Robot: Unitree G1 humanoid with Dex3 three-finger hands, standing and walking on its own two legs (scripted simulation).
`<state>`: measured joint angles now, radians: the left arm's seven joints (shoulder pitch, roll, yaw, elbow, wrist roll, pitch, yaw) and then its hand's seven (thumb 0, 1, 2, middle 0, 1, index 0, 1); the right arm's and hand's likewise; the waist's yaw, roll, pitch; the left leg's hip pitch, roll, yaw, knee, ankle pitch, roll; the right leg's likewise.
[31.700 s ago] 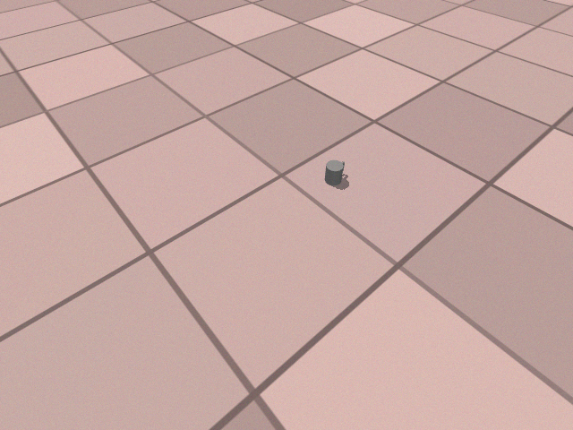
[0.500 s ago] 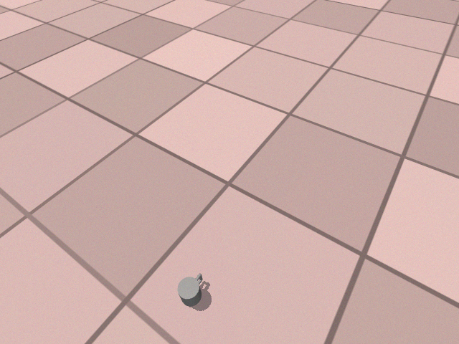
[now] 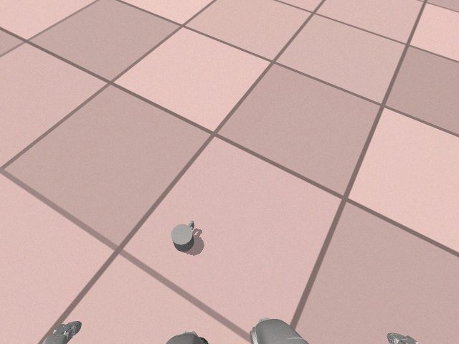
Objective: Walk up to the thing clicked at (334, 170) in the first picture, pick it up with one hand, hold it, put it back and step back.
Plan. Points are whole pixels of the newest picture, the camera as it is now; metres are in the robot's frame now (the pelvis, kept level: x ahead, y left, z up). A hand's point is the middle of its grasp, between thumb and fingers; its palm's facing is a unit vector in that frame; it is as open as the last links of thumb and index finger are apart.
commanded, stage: step back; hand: left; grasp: from above
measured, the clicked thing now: (185, 234) +0.55 +0.16 -0.71
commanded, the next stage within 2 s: none
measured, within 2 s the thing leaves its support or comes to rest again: neither
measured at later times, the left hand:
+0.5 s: hand out of the picture +0.01 +0.27 -0.15, palm faces +0.02 -0.92 -0.38, open 7.4 cm
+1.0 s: hand out of the picture -0.20 +0.23 -0.14, palm faces -0.04 -0.91 -0.42, open 7.4 cm
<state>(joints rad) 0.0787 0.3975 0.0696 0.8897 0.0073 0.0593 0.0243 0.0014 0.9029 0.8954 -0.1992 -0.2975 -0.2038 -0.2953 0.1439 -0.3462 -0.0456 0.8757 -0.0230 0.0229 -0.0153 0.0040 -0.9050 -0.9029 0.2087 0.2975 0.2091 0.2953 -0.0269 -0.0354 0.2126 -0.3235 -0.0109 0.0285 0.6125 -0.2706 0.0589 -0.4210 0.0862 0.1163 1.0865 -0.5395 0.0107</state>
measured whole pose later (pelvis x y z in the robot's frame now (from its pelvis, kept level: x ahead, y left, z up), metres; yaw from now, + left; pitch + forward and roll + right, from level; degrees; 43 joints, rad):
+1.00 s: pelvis -0.28 -0.04 +0.00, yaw -3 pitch -2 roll +2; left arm 0.22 0.36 0.08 0.84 0.04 0.05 -0.01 0.00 0.90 0.89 -0.20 -0.30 -0.21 -0.30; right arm 0.14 -0.42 -0.05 0.83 0.00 0.06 -0.02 0.00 -0.91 -0.90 0.21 0.30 0.21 0.29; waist 0.02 0.02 0.15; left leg -0.53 -0.10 -0.13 1.10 -0.47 0.00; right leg -0.29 -0.01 0.04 0.67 -0.34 -0.01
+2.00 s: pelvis -0.56 -0.07 +0.00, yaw +3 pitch -3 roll +1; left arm 0.25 0.41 0.08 0.98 0.02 0.00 -0.02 0.00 0.90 0.90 -0.20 -0.30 -0.20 -0.30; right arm 0.21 -0.35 -0.03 0.99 -0.04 0.01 0.03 0.01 -0.91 -0.90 0.21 0.30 0.21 0.30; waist 0.01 -0.02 0.06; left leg -0.22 -0.01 -0.02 0.58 -0.31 0.01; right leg -0.31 -0.02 0.00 0.69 -0.42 -0.02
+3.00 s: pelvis -0.53 -0.05 +0.02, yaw +2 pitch -3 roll +0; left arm 0.03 0.34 0.00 1.10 0.00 -0.01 0.00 0.00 0.90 0.90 -0.20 -0.30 -0.20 -0.30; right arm 0.06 -0.35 -0.01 1.12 0.00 -0.02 0.00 0.00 -0.91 -0.90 0.21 0.30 0.21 0.29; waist -0.01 0.00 0.08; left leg -0.09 0.00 0.02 0.34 -0.20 0.00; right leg -0.12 -0.02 0.00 0.37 -0.19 0.01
